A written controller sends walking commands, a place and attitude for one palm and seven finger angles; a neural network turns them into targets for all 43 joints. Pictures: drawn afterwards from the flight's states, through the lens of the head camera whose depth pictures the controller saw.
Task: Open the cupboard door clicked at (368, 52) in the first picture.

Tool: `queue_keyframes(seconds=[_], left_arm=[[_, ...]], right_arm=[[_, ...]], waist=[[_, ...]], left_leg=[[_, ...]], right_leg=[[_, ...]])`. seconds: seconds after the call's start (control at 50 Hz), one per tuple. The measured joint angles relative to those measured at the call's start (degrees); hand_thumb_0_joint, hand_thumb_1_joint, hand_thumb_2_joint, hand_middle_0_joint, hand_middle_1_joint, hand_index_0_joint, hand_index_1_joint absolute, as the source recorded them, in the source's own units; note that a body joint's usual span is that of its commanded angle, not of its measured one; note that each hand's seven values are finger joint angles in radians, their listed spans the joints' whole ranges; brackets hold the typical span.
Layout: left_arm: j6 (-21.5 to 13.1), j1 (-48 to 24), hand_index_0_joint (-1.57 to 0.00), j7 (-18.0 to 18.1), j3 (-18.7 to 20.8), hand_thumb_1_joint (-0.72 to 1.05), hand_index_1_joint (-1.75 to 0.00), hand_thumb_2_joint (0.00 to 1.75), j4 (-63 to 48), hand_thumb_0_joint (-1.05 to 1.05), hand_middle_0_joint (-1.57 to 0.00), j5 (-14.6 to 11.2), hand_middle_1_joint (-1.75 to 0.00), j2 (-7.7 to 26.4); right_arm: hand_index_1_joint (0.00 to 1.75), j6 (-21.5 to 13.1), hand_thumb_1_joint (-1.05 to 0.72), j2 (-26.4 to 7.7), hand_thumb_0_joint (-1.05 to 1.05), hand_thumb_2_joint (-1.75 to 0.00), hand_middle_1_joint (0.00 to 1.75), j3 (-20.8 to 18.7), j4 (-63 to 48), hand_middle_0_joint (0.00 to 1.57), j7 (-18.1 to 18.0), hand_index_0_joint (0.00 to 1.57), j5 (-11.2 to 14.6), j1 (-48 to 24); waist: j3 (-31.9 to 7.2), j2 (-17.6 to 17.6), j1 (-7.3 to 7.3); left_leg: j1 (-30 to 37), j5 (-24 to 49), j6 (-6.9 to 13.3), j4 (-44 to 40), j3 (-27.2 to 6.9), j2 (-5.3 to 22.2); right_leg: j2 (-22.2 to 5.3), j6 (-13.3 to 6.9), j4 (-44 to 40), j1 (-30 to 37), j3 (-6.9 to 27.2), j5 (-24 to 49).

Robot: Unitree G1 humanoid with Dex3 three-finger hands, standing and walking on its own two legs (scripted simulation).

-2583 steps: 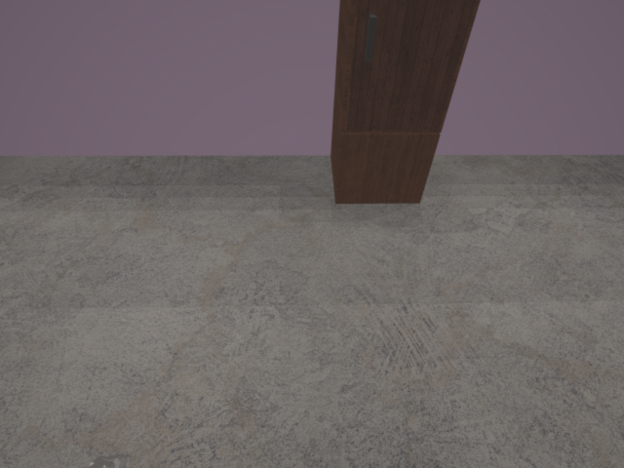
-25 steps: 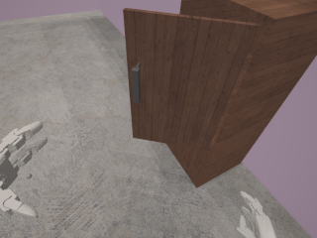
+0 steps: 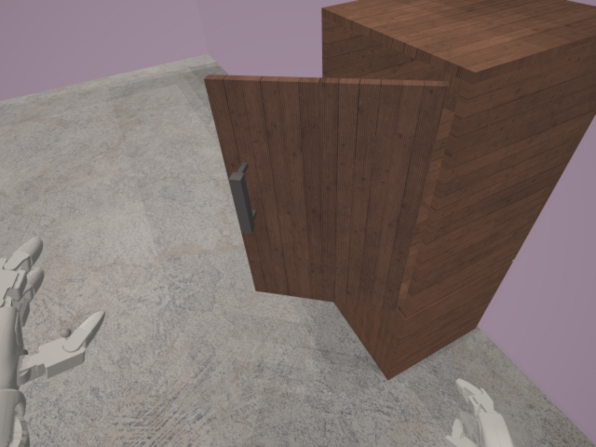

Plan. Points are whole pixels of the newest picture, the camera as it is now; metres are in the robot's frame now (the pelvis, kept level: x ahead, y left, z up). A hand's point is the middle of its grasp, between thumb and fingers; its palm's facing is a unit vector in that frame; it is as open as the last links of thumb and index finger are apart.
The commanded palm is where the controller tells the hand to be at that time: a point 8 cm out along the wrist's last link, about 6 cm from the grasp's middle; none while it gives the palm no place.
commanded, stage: draw the hand back to the body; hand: left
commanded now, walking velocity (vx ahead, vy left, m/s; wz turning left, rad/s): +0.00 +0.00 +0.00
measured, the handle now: (245, 198) +0.55 +0.18 +0.02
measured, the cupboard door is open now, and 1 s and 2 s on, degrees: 51 51 51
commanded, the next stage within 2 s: step back with the hand held close in 0.54 s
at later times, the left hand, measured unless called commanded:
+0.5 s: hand (79, 337) +0.18 +0.25 +0.15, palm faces +0.43 -0.80 -0.41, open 7.5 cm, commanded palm +0.14 +0.29 +0.17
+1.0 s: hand (31, 355) +0.16 +0.29 +0.15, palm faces +0.33 -0.81 -0.49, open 7.4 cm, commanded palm +0.10 +0.33 +0.18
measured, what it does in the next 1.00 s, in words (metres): shifts its weight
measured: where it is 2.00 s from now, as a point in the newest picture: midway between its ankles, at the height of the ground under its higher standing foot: outside the picture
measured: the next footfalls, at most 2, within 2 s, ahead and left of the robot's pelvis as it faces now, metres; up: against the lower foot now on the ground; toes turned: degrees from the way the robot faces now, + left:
right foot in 1.64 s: -0.15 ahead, -0.10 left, +0.00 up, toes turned +7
left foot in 1.82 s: -0.07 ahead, +0.11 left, +0.00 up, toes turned +3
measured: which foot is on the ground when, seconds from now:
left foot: down 0.00-1.00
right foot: down 0.00-1.00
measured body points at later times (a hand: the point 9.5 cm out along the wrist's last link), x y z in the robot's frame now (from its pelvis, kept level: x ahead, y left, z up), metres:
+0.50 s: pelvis -0.01 -0.01 +0.01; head -0.03 -0.04 +0.45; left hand +0.15 +0.29 +0.18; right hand +0.17 -0.24 -0.09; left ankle -0.03 +0.12 -0.74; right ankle -0.02 -0.12 -0.74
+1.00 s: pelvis -0.05 +0.03 +0.01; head -0.04 +0.03 +0.45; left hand +0.13 +0.33 +0.18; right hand +0.12 -0.22 -0.07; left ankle -0.03 +0.12 -0.74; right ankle -0.02 -0.12 -0.74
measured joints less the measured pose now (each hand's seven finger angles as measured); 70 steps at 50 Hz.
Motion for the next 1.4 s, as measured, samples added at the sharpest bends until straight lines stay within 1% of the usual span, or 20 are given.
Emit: queue_keyframes(seconds=[0.1,0.24,0.32,0.4,0.54,0.68,0.7,0.76,0.8,0.86,0.94,1.02,1.1,1.16,1.22,1.32,1.4], left_arm=[[-0.64,1.21,-0.20,-0.74,-0.65,0.49,-0.30,0.73,-3.66,0.00,-0.19,0.09,-0.30,-0.07],[-1.76,1.30,-0.21,-1.27,-1.27,0.72,-0.30,0.83,-6.74,0.00,-0.20,0.29,-0.30,-0.81],[-1.82,1.23,-0.21,-1.58,-0.83,0.81,-0.30,0.87,-5.34,0.00,-0.21,0.27,-0.30,-0.86],[-1.45,1.04,-0.21,-1.57,-0.64,0.85,-0.30,0.89,-4.00,0.01,-0.21,0.35,-0.30,-1.11],[-1.83,0.84,-0.21,-1.29,-1.23,0.88,-0.30,0.90,-4.17,0.01,-0.21,0.65,-0.30,-1.50],[-2.45,-0.33,-0.21,-1.15,-0.67,0.89,-0.30,0.90,-3.69,0.01,-0.21,0.79,-0.30,-1.11],[-2.71,-0.34,-0.21,-1.18,-0.25,0.89,-0.30,0.90,-4.12,0.01,-0.21,0.91,-0.30,-0.93],[-5.05,0.54,-0.21,-0.96,1.80,0.89,-0.30,0.90,-5.25,0.01,-0.21,1.28,-0.30,0.06],[-6.17,1.21,-0.21,-0.79,2.51,0.89,-0.30,0.90,-5.99,0.01,-0.21,1.45,-0.30,0.65],[-7.07,2.36,-0.21,-0.67,2.32,0.89,-0.30,0.90,-6.73,0.01,-0.21,1.58,-0.30,1.17],[-7.16,4.31,-0.21,-0.76,1.71,0.89,-0.30,0.90,-7.93,0.01,-0.21,1.61,-0.30,2.19],[-7.33,5.70,-0.21,-0.68,2.49,0.89,-0.30,0.90,-9.91,0.01,-0.21,1.77,-0.30,3.89],[-8.13,5.46,-0.21,-0.37,4.06,0.89,-0.30,0.90,-11.57,0.01,-0.21,2.25,-0.30,4.89],[-8.97,4.37,-0.21,-0.01,4.87,0.89,-0.30,0.90,-11.76,0.01,-0.21,2.77,-0.30,4.52],[-9.85,3.39,-0.21,0.36,5.27,0.89,-0.30,0.90,-11.38,0.01,-0.21,3.23,-0.30,3.53],[-10.72,2.66,-0.21,0.60,4.71,0.89,-0.30,0.90,-11.47,0.01,-0.21,3.79,-0.30,1.89],[-11.58,3.15,-0.21,0.84,4.18,0.89,-0.30,0.90,-12.72,0.01,-0.21,3.80,-0.30,1.80]], right_arm=[[0.30,0.80,-0.90,0.04,0.02,-0.90,0.30,-0.44,-0.92,0.20,0.34,0.21,-0.05,-1.00],[0.30,1.81,-0.90,0.24,0.02,-0.90,0.30,-0.71,-1.31,0.20,0.73,0.20,-0.41,-1.81],[0.30,2.79,-0.90,0.77,0.02,-0.90,0.30,-0.74,-1.21,0.20,0.77,0.20,-0.45,-1.92],[0.30,3.07,-0.90,1.03,0.02,-0.90,0.30,-0.70,-0.73,0.20,0.74,0.20,-0.60,-1.44],[0.30,2.46,-0.90,1.14,0.02,-0.90,0.30,-0.66,0.53,0.20,0.76,0.20,-0.79,-0.52],[0.30,1.52,-0.90,1.31,0.02,-0.90,0.30,-0.70,0.83,0.20,0.81,0.20,-0.73,-0.57],[0.30,1.81,-0.90,1.23,0.02,-0.90,0.30,-0.52,0.36,0.20,0.88,0.20,-0.60,-0.47],[0.30,3.44,-0.90,1.10,0.02,-0.90,0.30,-0.23,-1.05,0.20,1.37,0.21,-0.70,-0.92],[0.30,4.36,-0.90,0.91,0.02,-0.90,0.30,-0.39,-1.90,0.20,1.49,0.21,-0.72,-1.39],[0.30,5.49,-0.90,0.46,0.02,-0.90,0.30,-0.88,-3.05,0.20,1.44,0.21,-0.62,-1.92],[0.30,6.87,-0.90,0.34,0.02,-0.90,0.30,-1.51,-4.36,0.20,1.20,0.21,-0.31,-2.11],[0.30,7.72,-0.90,1.02,0.02,-0.90,0.30,-1.68,-5.43,0.20,1.07,0.20,-0.18,-1.72],[0.30,7.58,-0.90,1.79,0.02,-0.90,0.30,-1.33,-6.30,0.20,1.14,0.20,-0.23,-1.27],[0.30,6.99,-0.90,2.14,0.02,-0.90,0.30,-1.00,-6.62,0.20,1.35,0.21,-0.22,-1.12],[0.30,6.43,-0.90,2.38,0.02,-0.90,0.30,-0.73,-6.49,0.20,1.58,0.21,-0.10,-1.26],[0.30,5.71,-0.90,2.40,0.02,-0.90,0.30,-0.70,-6.17,0.20,1.82,0.21,-0.16,-1.43],[0.30,5.00,-0.90,2.00,0.02,-0.90,0.30,-1.02,-5.74,0.20,1.86,0.21,-0.41,-1.10]], waist=[[0.70,0.04,0.02],[1.76,0.29,0.44],[2.36,0.33,0.44],[2.85,0.32,0.51],[3.02,-0.07,0.49],[3.51,-0.61,0.22],[3.20,-0.66,0.00],[2.17,-0.94,-1.26],[2.02,-1.22,-1.82],[2.27,-1.73,-2.42],[2.84,-2.83,-2.98],[3.47,-4.42,-2.98],[4.05,-5.66,-2.53],[4.22,-5.81,-2.42],[4.20,-5.56,-2.30],[4.47,-5.08,-2.43],[4.59,-5.41,-2.78]], left_leg=[[2.89,0.68,-0.63,-2.45,0.21,0.82],[4.74,1.64,-1.09,-4.34,0.26,1.45],[5.22,2.16,-1.26,-4.98,0.41,1.71],[5.48,2.61,-1.25,-5.32,0.52,1.82],[5.89,3.22,-0.93,-5.54,0.75,1.59],[6.14,3.89,-0.41,-5.69,1.34,1.24],[5.49,3.90,-0.29,-5.34,1.28,1.23],[2.52,3.82,0.09,-3.93,1.09,1.25],[0.83,4.11,0.35,-3.57,1.30,1.08],[-1.01,4.93,1.00,-3.77,1.88,0.39],[-2.64,6.01,1.92,-4.04,2.67,-0.82],[-3.88,6.45,2.58,-3.26,3.19,-1.69],[-5.27,6.37,3.00,-1.26,3.39,-2.17],[-6.81,6.03,3.11,1.02,3.04,-2.30],[-8.66,5.63,2.98,3.47,2.58,-2.01],[-11.60,5.35,2.68,6.40,1.68,-0.96],[-13.93,3.73,2.43,8.34,1.21,-0.45]], right_leg=[[0.86,-0.59,-2.25,2.64,0.17,0.69],[1.52,-1.08,-4.13,4.42,0.17,1.69],[1.79,-1.26,-4.83,4.84,0.30,2.31],[1.92,-1.28,-5.44,5.18,0.40,2.94],[1.71,-0.96,-6.20,5.78,0.64,3.93],[1.38,-0.46,-6.95,6.14,1.23,5.13],[1.36,-0.36,-7.07,5.75,1.17,5.32],[1.39,-0.01,-7.58,3.72,1.00,6.22],[1.21,0.30,-7.85,2.26,1.21,6.96],[0.52,0.96,-7.89,0.22,1.78,7.91],[-0.69,1.89,-6.83,-2.16,2.58,8.43],[-1.59,2.45,-4.77,-4.06,3.13,8.34],[-2.06,2.23,-1.38,-6.10,3.45,7.82],[-2.01,2.08,0.81,-7.39,3.87,7.29],[-1.73,2.85,1.98,-8.48,3.67,7.09],[-0.72,2.18,2.68,-10.19,2.69,8.14],[-0.18,1.75,2.50,-11.57,2.24,9.31]])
